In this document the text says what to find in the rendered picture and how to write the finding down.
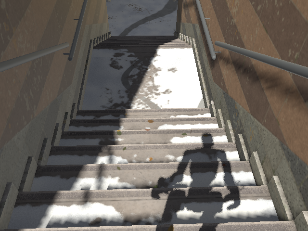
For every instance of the stairs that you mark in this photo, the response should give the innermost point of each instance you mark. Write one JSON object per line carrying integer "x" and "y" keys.
{"x": 141, "y": 40}
{"x": 169, "y": 169}

